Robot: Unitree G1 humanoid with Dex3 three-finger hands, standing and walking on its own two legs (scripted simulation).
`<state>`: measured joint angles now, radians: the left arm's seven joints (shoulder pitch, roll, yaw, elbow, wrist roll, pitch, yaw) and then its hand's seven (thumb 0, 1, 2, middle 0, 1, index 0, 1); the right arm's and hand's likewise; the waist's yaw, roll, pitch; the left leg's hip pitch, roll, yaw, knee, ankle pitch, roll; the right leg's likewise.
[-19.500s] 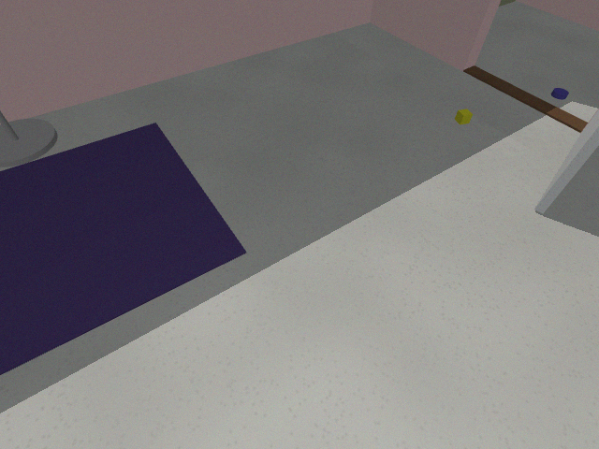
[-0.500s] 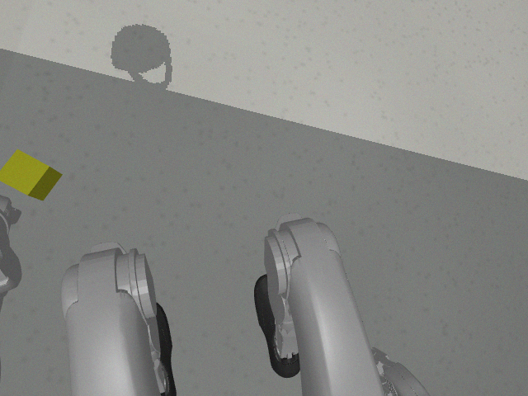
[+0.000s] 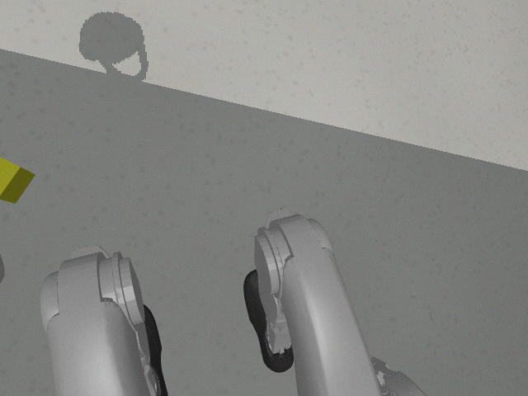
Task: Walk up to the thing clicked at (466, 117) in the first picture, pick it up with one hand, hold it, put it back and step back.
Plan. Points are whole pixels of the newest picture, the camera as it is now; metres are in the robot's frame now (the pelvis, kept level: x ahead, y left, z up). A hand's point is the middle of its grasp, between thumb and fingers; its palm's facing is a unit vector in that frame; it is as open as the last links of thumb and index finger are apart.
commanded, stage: rise first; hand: left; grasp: from above
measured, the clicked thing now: (0, 177) +0.46 +0.34 -0.28
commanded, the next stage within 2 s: none
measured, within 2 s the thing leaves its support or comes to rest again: neither
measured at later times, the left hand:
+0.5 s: hand out of the picture +0.42 +0.36 -0.18, palm faces -0.12 -0.40 -0.91, open 12.5 cm
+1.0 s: hand out of the picture +0.42 +0.37 -0.17, palm faces -0.13 -0.39 -0.91, open 12.9 cm
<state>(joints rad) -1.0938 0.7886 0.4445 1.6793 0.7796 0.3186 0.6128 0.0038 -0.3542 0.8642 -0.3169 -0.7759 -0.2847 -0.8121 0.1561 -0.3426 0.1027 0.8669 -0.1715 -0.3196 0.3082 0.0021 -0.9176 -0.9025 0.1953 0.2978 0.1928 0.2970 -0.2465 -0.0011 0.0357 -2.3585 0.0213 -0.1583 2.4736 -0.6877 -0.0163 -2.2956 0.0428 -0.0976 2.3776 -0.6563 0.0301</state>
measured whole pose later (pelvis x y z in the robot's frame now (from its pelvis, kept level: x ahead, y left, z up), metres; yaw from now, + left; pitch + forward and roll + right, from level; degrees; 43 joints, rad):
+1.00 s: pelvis +0.00 +0.00 +0.01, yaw -2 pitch +31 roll -10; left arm -1.16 0.91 0.39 1.72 0.77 0.35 0.62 0.00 -0.35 0.84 -0.33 -0.79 -0.30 -0.82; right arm 0.15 -0.35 0.18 0.83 -0.17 -0.36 0.33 0.00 -0.93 -0.91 0.20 0.30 0.19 0.30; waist -0.30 -0.04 0.07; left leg -2.34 0.03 -0.19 2.47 -0.69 -0.01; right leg -2.26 0.05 -0.13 2.34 -0.64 0.04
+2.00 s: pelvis -0.01 +0.00 +0.01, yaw -3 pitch +31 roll -11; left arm -1.15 0.93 0.39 1.71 0.76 0.34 0.62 0.00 -0.52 0.99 -0.16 -0.97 -0.14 -1.00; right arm 0.15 -0.35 0.20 0.81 -0.17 -0.38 0.33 0.00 -0.93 -0.90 0.19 0.30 0.19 0.30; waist -0.30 -0.06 0.10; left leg -2.32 0.03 -0.20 2.46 -0.69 -0.01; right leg -2.24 0.06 -0.14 2.32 -0.64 0.04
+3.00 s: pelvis -0.01 +0.00 +0.01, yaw -3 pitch +30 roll -11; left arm -1.17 0.95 0.40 1.75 0.75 0.34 0.64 0.00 -0.57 1.03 -0.11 -1.02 -0.09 -1.05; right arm 0.16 -0.37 0.20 0.82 -0.17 -0.39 0.34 0.00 -0.92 -0.90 0.19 0.30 0.19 0.30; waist -0.32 -0.06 0.12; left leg -2.31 0.03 -0.21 2.45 -0.69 -0.01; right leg -2.22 0.06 -0.14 2.31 -0.63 0.04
